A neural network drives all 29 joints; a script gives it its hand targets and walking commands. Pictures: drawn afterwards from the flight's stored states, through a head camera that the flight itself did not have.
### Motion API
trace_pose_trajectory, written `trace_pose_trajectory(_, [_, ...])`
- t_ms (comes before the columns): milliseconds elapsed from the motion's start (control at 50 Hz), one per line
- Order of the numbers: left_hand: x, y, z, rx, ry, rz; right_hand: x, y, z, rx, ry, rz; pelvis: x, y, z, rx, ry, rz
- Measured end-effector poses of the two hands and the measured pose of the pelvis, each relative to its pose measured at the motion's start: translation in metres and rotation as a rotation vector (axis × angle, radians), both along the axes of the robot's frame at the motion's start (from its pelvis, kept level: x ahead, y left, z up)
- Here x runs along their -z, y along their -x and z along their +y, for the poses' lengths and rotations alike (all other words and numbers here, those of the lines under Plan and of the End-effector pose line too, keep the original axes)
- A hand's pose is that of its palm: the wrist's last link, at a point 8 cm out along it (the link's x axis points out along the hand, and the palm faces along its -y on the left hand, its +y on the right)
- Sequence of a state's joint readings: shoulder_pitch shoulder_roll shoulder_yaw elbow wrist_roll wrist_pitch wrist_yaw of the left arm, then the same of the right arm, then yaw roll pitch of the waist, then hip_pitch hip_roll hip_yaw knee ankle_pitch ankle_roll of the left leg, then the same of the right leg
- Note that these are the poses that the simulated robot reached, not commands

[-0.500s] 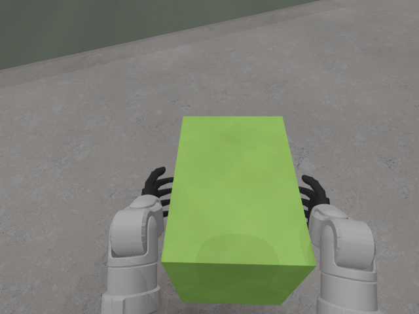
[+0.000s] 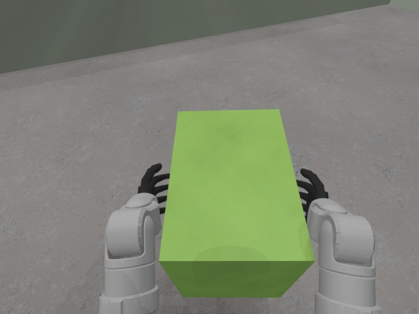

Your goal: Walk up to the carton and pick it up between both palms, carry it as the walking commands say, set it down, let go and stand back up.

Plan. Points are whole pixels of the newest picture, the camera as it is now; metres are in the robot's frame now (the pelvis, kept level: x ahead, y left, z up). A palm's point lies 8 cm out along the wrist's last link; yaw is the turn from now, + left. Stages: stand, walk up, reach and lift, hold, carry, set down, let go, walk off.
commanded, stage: carry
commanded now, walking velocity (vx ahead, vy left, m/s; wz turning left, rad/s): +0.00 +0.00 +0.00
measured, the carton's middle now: (229, 205) +0.32 +0.00 +0.04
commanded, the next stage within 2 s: none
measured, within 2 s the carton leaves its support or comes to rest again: neither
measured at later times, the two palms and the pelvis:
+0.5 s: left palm (149, 204) +0.28 +0.15 +0.09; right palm (314, 209) +0.28 -0.14 +0.10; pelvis +0.00 +0.00 +0.00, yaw +0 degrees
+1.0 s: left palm (150, 204) +0.29 +0.15 +0.08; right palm (310, 208) +0.29 -0.14 +0.09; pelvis +0.00 +0.00 +0.00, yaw +0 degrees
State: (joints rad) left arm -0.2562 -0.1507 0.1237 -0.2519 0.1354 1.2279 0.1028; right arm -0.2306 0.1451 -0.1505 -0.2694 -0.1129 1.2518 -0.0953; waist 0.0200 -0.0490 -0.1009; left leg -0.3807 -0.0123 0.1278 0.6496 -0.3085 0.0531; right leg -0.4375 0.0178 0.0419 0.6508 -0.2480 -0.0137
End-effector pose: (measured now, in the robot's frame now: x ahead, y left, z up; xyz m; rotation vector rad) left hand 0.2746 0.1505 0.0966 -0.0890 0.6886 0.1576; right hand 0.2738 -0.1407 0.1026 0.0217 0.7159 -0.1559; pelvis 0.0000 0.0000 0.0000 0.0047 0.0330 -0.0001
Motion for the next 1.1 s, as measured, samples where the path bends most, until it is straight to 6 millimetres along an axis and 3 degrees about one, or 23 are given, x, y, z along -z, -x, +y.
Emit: trace_pose_trajectory(1100, [0.023,-0.012,0.001,0.002,-0.001,0.015,0.02,-0.013,0.001,-0.009,0.021,0.013,0.0,-0.002,0.0,0.001,0.002,0.003])
